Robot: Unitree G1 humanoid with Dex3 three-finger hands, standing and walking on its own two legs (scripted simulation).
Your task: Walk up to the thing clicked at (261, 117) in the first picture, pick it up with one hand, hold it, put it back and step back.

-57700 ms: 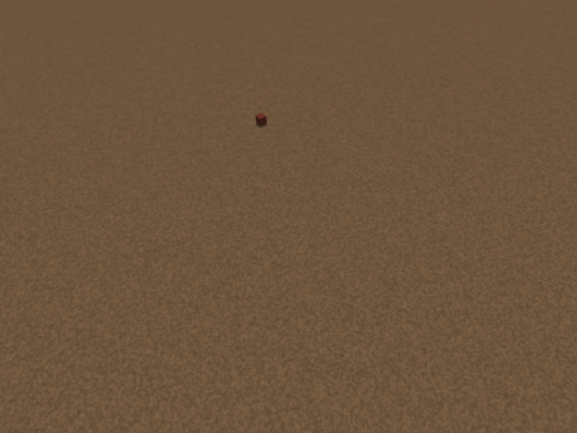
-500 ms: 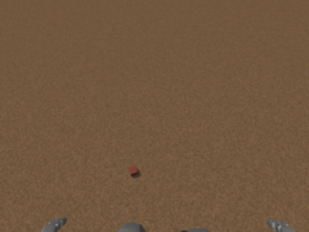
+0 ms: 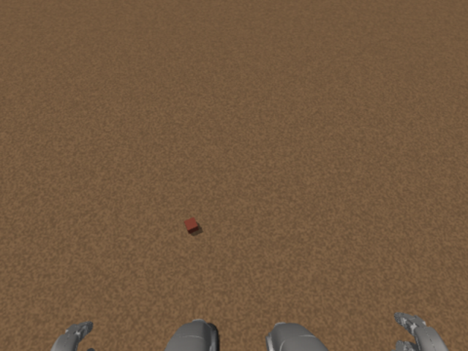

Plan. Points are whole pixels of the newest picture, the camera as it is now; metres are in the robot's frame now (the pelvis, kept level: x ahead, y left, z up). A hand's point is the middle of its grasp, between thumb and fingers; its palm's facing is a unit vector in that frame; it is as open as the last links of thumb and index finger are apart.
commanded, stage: step back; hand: left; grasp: from above
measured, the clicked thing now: (191, 225) +0.58 +0.19 -0.74
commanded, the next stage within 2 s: none
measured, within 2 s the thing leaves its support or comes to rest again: neither
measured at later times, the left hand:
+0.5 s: hand out of the picture -0.03 +0.26 -0.15, palm faces +0.05 -0.93 -0.36, open 7.4 cm
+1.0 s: hand out of the picture -0.24 +0.21 -0.14, palm faces +0.03 -0.91 -0.41, open 7.4 cm
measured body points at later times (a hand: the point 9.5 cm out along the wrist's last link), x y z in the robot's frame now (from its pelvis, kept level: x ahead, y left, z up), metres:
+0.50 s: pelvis -0.15 -0.01 +0.00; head -0.09 +0.01 +0.44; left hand -0.03 +0.31 -0.12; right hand -0.06 -0.32 -0.11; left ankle -0.15 +0.10 -0.73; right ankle -0.08 -0.14 -0.69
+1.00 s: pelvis -0.31 -0.06 +0.00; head -0.26 -0.07 +0.44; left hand -0.24 +0.26 -0.11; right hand -0.20 -0.38 -0.12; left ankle -0.32 +0.07 -0.66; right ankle -0.28 -0.18 -0.73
